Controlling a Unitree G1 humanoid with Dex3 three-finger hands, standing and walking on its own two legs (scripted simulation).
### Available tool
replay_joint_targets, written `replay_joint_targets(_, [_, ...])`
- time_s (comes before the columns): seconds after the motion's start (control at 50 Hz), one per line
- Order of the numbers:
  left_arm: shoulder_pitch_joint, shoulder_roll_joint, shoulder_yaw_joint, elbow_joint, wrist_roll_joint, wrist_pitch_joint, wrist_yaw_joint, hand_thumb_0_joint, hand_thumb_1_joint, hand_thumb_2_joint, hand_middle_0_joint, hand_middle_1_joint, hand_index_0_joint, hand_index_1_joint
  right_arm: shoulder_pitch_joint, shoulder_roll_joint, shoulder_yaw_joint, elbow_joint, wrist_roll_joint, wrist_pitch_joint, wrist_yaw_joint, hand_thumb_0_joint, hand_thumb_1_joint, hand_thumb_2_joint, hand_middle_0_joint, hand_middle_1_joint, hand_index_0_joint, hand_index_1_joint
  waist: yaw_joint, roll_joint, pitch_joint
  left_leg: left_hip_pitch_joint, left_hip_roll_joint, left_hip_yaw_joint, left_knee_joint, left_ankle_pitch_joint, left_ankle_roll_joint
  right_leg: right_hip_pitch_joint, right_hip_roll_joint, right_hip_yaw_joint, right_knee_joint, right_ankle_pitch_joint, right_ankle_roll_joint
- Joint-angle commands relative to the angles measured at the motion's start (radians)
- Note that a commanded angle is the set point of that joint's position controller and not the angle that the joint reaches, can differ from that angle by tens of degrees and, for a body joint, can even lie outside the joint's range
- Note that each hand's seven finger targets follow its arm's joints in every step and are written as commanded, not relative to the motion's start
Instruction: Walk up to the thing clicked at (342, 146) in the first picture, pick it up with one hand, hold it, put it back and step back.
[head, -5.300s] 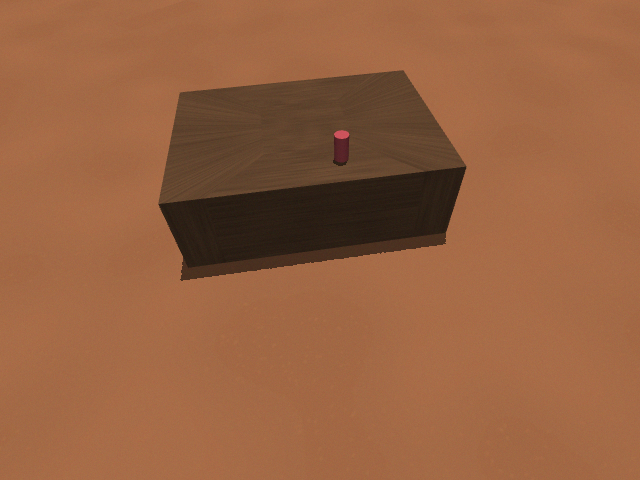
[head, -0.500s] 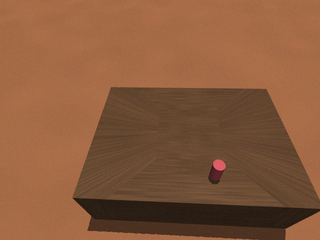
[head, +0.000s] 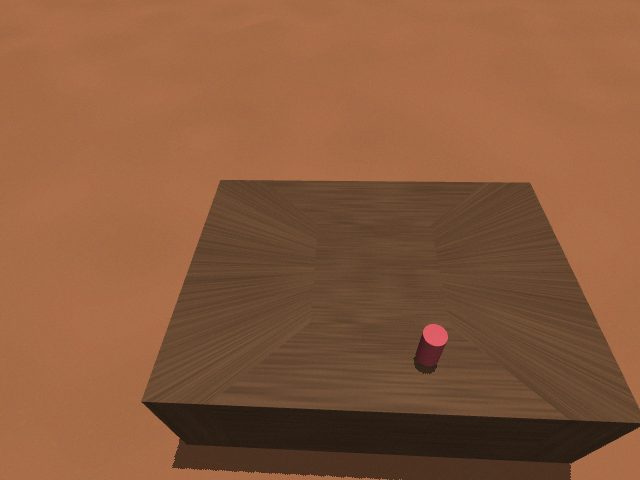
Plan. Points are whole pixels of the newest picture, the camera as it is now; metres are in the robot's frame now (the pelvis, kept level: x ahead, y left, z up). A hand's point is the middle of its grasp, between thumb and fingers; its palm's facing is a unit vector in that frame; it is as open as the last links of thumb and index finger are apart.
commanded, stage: stand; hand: right
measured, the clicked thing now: (431, 345) +0.47 -0.22 -0.37
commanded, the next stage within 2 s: go down in 1.36 s
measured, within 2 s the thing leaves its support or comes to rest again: neither
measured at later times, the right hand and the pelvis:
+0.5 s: hand out of the picture +0.07 -0.25 -0.16, palm faces -0.03 +0.94 -0.34, open 7.4 cm; pelvis +0.00 +0.00 +0.00, yaw +0 degrees
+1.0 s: hand out of the picture +0.07 -0.25 -0.16, palm faces -0.03 +0.94 -0.34, open 7.3 cm; pelvis +0.00 +0.00 +0.00, yaw +0 degrees
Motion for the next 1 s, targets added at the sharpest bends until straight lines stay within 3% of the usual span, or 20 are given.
replay_joint_targets(0.0, [-0.035,0.212,0.037,-0.062,0.002,-0.018,0.011,0.0,0.9,0.9,-0.2,-0.3,-0.2,-0.3,-0.047,-0.214,-0.041,-0.055,0.002,-0.022,-0.012,0.0,-0.9,-0.9,0.2,0.3,0.2,0.3,-0.001,-0.002,-0.075,0.031,0.114,-0.082,-0.03,0.177,0.032,-0.018,-0.112,0.095,-0.061,0.148,-0.029])
replay_joint_targets(0.12, [-0.03,0.218,0.039,-0.063,0.0,-0.018,0.011,0.0,0.9,0.9,-0.2,-0.3,-0.2,-0.3,-0.038,-0.209,-0.04,-0.054,0.001,-0.023,-0.01,0.0,-0.9,-0.9,0.2,0.3,0.2,0.3,0.001,-0.008,-0.08,0.031,0.114,-0.082,-0.034,0.194,0.03,-0.011,-0.112,0.096,-0.054,0.151,-0.031])
replay_joint_targets(0.26, [-0.013,0.215,0.039,-0.059,0.001,-0.014,0.008,0.0,0.899,0.9,-0.2,-0.3,-0.2,-0.3,-0.034,-0.211,-0.039,-0.052,0.001,-0.021,-0.01,0.0,-0.9,-0.9,0.2,0.3,0.2,0.3,0.004,-0.003,-0.054,0.019,0.107,-0.085,-0.052,0.107,0.029,-0.039,-0.107,0.096,-0.06,0.08,-0.032])
replay_joint_targets(0.42, [-0.013,0.214,0.038,-0.067,0.003,-0.015,0.009,0.0,0.899,0.9,-0.2,-0.3,-0.2,-0.3,-0.021,-0.214,-0.039,-0.056,-0.001,-0.026,-0.013,0.0,-0.9,-0.9,0.2,0.3,0.2,0.3,0.003,0.005,-0.079,0.02,0.116,-0.084,-0.038,0.183,0.034,-0.008,-0.113,0.099,-0.043,0.145,-0.033])
replay_joint_targets(0.72, [-0.006,0.216,0.036,-0.066,0.001,-0.013,0.007,0.0,0.899,0.9,-0.2,-0.3,-0.2,-0.3,-0.015,-0.216,-0.038,-0.055,0.0,-0.022,-0.011,0.0,-0.9,-0.9,0.2,0.3,0.2,0.3,0.004,-0.001,-0.056,0.009,0.109,-0.085,-0.046,0.114,0.033,-0.03,-0.11,0.1,-0.053,0.088,-0.035])
replay_joint_targets(0.82, [0.002,0.217,0.035,-0.067,0.003,-0.015,0.009,0.0,0.899,0.9,-0.2,-0.3,-0.2,-0.3,-0.017,-0.214,-0.037,-0.061,0.001,-0.022,-0.011,0.0,-0.9,-0.9,0.2,0.3,0.2,0.3,0.006,-0.004,-0.074,0.035,0.112,-0.086,-0.036,0.176,0.036,-0.029,-0.111,0.099,-0.048,0.142,-0.03])
replay_joint_targets(0.94, [0.004,0.217,0.034,-0.069,0.001,-0.017,0.01,0.0,0.899,0.9,-0.2,-0.3,-0.2,-0.3,-0.018,-0.216,-0.038,-0.059,0.001,-0.021,-0.011,0.0,-0.9,-0.9,0.2,0.3,0.2,0.3,0.003,-0.009,-0.067,0.038,0.114,-0.086,-0.033,0.16,0.034,-0.036,-0.109,0.099,-0.057,0.119,-0.03])
replay_joint_targets(0.98, [-0.001,0.219,0.034,-0.073,0.004,-0.018,0.011,0.0,0.899,0.9,-0.2,-0.3,-0.2,-0.3,-0.014,-0.215,-0.037,-0.062,-0.001,-0.02,-0.012,0.0,-0.9,-0.9,0.2,0.3,0.2,0.3,0.001,-0.007,-0.08,0.029,0.114,-0.08,-0.027,0.175,0.036,-0.014,-0.115,0.102,-0.054,0.158,-0.03])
